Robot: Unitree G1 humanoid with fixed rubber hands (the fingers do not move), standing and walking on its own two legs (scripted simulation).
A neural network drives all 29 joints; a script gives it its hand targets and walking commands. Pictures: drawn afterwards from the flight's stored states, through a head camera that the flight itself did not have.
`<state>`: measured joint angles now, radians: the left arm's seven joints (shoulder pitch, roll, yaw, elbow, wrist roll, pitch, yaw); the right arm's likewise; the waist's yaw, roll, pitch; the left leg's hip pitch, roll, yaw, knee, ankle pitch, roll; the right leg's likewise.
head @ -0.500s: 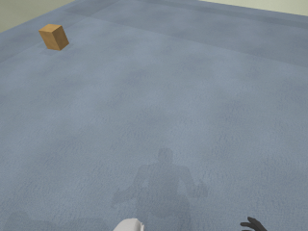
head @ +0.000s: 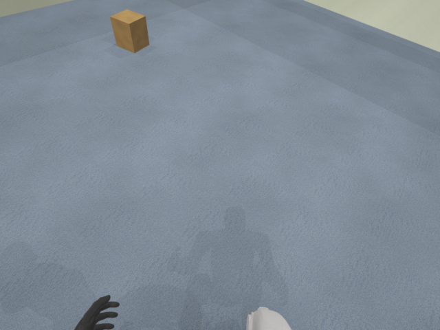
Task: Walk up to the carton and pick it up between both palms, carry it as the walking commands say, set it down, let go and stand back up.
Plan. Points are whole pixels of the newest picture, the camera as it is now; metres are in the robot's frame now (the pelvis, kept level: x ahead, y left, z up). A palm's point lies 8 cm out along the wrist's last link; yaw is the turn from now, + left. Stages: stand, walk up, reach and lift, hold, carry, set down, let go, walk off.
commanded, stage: walk up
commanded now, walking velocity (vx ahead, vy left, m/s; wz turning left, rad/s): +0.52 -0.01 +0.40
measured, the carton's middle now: (130, 31) +2.47 +0.75 -0.65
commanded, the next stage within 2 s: none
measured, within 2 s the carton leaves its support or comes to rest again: neither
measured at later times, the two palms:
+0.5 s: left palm (73, 323) +0.15 +0.26 -0.10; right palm (301, 211) +0.42 -0.22 -0.12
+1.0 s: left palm (91, 160) +0.56 +0.36 -0.13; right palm (272, 186) +0.48 -0.15 -0.10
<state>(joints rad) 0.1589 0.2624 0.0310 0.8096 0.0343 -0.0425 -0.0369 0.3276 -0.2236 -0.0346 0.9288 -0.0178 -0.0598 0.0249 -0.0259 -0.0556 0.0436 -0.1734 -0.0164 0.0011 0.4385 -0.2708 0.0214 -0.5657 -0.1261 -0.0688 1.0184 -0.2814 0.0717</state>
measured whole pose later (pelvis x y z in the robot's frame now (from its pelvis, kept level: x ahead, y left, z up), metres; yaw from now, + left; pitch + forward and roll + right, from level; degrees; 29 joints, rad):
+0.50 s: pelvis +0.26 +0.00 +0.01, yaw +8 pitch -1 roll +2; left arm 0.45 0.25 0.06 1.02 0.03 -0.07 0.01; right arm 0.14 -0.27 -0.07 0.89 -0.03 0.02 0.09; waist 0.07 0.04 0.06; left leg -0.58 0.10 0.03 0.96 -0.13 -0.05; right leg -0.12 -0.14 -0.17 0.40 -0.24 0.04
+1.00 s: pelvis +0.49 +0.11 +0.01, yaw +11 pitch -1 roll -2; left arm 0.14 0.25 0.05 0.94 0.03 0.00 -0.06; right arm 0.43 -0.20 -0.04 1.04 -0.02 -0.10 0.01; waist -0.07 -0.06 0.05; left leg -0.01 0.07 0.13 0.29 -0.26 -0.01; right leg -0.61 -0.12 -0.09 0.91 -0.08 0.04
